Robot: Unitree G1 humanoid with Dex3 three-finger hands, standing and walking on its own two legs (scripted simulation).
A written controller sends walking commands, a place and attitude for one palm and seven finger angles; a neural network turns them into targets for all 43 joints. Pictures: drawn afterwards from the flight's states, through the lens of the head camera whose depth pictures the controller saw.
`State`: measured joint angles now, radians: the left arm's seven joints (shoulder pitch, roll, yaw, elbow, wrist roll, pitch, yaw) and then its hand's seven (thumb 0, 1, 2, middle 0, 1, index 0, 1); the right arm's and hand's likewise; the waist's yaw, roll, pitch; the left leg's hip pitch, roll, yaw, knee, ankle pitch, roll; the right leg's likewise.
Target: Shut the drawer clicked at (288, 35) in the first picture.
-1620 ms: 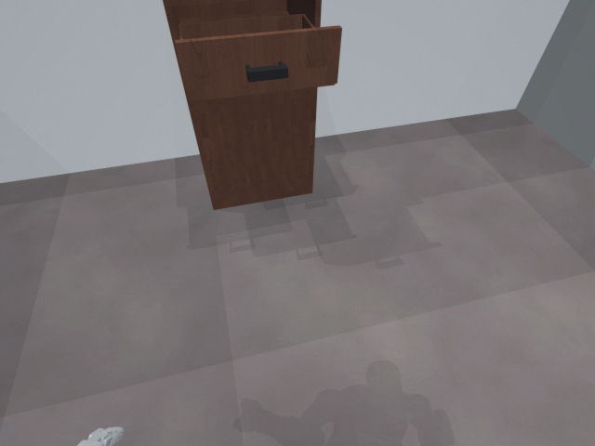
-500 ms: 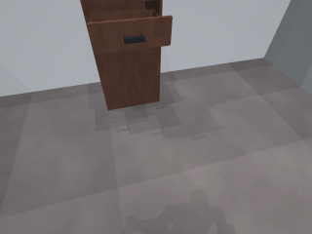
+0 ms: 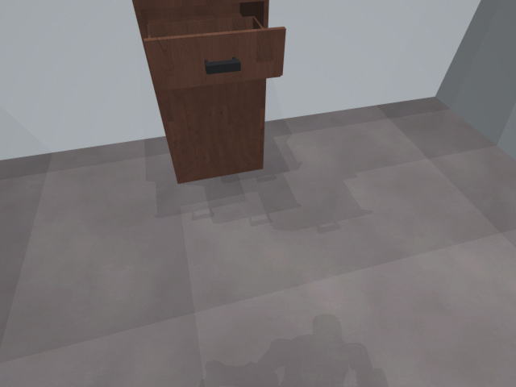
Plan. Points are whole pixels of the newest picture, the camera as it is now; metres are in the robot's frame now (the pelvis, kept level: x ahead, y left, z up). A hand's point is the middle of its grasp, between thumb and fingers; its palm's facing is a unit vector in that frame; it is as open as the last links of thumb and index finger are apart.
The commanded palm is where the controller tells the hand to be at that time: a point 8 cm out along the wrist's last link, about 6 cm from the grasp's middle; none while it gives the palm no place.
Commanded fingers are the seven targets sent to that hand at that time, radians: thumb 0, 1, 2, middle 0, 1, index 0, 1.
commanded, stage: walk to a spot facing it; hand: left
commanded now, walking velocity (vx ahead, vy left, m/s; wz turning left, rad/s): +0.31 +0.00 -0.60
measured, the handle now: (221, 63) +1.03 +0.19 +0.02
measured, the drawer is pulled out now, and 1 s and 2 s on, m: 0.28 0.28 0.28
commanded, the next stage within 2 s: turn to face it in 1.30 s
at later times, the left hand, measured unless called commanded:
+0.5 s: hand (198, 384) +0.17 +0.12 -0.18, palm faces -0.17 -0.96 -0.22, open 7.4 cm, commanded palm none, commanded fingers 0.00 0.90 0.90 -0.20 -0.30 -0.20 -0.30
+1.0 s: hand (215, 276) +0.39 +0.13 -0.19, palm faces -0.33 -0.93 -0.16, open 7.4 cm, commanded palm none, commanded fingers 0.00 0.90 0.90 -0.20 -0.30 -0.20 -0.30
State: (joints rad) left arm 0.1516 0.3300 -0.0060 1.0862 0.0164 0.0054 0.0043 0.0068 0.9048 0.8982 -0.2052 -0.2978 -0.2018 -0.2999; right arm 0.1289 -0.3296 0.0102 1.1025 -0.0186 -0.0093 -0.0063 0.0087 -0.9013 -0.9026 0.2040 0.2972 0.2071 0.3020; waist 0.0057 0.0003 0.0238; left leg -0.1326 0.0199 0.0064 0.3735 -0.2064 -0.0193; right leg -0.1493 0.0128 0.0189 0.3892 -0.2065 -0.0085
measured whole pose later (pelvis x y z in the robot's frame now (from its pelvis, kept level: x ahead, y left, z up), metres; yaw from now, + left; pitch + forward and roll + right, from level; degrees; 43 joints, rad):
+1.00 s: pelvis +0.33 -0.05 -0.01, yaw -25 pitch -2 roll -1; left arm 0.34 0.20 0.08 1.07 0.03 0.00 -0.02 0.01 0.91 0.90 -0.20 -0.30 -0.20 -0.30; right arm 0.24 -0.14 -0.05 0.97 -0.02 -0.09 -0.03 -0.01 -0.93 -0.90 0.21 0.30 0.21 0.30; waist 0.02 -0.05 0.03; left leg -0.22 0.07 0.21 0.51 -0.26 0.04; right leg -0.46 -0.03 -0.02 1.24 -0.33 -0.03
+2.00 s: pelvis +0.55 -0.21 -0.02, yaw -24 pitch +0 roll -1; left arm 0.23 0.21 0.08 0.99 0.02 0.06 0.02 0.01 0.91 0.90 -0.20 -0.30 -0.20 -0.30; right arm 0.22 -0.17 -0.04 0.96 -0.03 0.02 0.00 0.01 -0.91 -0.90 0.20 0.30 0.20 0.30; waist 0.00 -0.04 0.07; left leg -0.31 0.04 0.11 0.62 -0.31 0.05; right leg -0.42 -0.08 -0.14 0.98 -0.50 0.04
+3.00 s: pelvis +0.54 -0.23 -0.01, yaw +8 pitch +0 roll -1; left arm 0.21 0.27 0.07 0.94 0.02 0.07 0.01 0.01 0.91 0.90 -0.20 -0.30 -0.20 -0.30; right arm 0.14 -0.21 -0.03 0.91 -0.02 0.02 0.00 0.01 -0.90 -0.90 0.20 0.30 0.21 0.30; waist 0.02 -0.02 0.09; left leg -0.22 0.00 0.04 0.49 -0.28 0.04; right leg -0.47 -0.11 -0.05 1.09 -0.43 0.09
